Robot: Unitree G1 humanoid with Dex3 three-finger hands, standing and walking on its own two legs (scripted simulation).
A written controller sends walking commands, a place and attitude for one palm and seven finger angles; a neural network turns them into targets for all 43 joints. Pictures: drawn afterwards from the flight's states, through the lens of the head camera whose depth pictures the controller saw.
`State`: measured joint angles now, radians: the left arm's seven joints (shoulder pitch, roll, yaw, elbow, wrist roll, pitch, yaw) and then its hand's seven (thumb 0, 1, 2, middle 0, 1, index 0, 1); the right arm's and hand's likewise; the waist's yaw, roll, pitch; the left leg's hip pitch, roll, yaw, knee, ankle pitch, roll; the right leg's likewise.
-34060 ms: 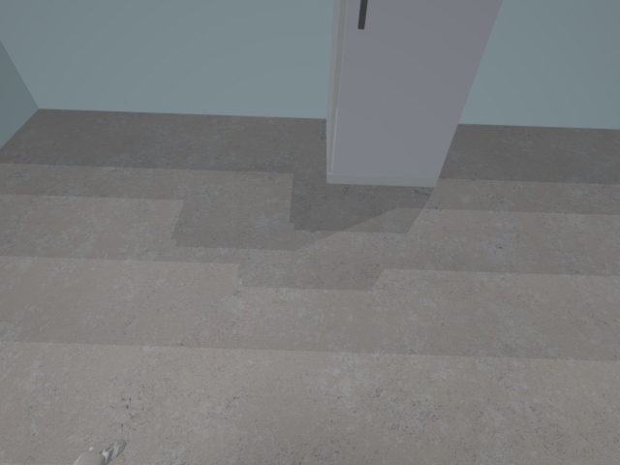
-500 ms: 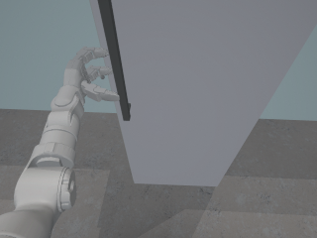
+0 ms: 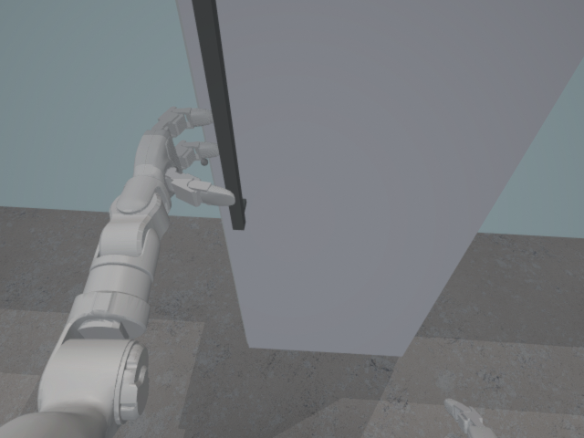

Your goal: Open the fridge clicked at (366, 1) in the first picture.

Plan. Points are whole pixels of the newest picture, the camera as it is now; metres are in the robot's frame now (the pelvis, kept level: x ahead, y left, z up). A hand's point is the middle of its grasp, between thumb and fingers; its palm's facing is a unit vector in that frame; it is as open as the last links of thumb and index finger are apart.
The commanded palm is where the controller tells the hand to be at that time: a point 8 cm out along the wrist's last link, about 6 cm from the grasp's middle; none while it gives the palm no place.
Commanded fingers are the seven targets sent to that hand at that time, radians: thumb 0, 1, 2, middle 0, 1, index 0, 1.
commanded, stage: slide the fingers in behind the handle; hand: left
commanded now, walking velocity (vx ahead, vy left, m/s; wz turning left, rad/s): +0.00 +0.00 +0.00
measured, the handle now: (224, 98) +0.49 +0.11 +0.24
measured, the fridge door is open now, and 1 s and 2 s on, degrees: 1 1 1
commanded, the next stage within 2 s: grip the handle and tug to test in 1.14 s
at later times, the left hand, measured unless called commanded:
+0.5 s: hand (228, 160) +0.43 +0.11 +0.18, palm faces -0.03 -1.00 +0.03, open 14.0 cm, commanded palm +0.41 +0.16 +0.18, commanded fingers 0.00 -0.50 0.30 -0.30 -1.20 -0.30 -1.20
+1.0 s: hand (236, 153) +0.44 +0.10 +0.18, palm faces -0.03 -1.00 +0.02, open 14.0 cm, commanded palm +0.41 +0.15 +0.18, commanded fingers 0.00 -0.50 0.30 -0.30 -1.20 -0.30 -1.20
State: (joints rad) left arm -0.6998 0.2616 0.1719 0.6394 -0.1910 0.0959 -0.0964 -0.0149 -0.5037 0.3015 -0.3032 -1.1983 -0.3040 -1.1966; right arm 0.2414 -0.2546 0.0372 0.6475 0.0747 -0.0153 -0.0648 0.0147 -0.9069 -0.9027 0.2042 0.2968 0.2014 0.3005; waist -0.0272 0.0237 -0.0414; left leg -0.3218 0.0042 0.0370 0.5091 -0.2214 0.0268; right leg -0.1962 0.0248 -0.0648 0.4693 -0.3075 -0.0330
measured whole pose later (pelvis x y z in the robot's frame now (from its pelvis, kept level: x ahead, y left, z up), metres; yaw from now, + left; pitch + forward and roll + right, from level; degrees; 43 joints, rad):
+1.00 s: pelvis +0.00 -0.01 +0.00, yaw -1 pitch +2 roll +0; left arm -0.73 0.21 0.16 0.68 -0.17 0.05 -0.03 -0.01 -0.50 0.30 -0.30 -1.20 -0.30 -1.20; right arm 0.27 -0.25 0.03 0.67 0.06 0.00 -0.05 0.01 -0.91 -0.90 0.20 0.30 0.20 0.30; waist -0.05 0.03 -0.04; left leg -0.30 0.01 0.04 0.48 -0.21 0.01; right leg -0.19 0.04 -0.05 0.46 -0.30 -0.05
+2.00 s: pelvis +0.00 +0.00 +0.00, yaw -1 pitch +1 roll +0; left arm -0.67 0.19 0.13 0.59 -0.18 0.09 -0.02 0.01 0.69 0.83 -0.38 -1.36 -0.36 -1.35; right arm 0.28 -0.25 0.03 0.68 0.06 0.01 -0.05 0.02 -0.91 -0.90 0.20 0.30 0.20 0.30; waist -0.04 0.03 -0.04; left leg -0.28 0.01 0.05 0.47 -0.21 0.02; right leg -0.16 0.03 -0.05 0.44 -0.30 -0.04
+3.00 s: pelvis +0.02 -0.02 +0.00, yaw -1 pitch -1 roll +1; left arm -0.36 0.15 0.08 0.16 -0.19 0.25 -0.02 0.01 0.72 0.81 -0.37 -1.37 -0.35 -1.36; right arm 0.18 -0.24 0.05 0.59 0.06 0.07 -0.04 0.02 -0.91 -0.90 0.20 0.30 0.20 0.30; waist 0.00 0.04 -0.06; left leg -0.19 0.01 0.04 0.43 -0.21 0.00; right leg -0.08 0.03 -0.05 0.42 -0.31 -0.05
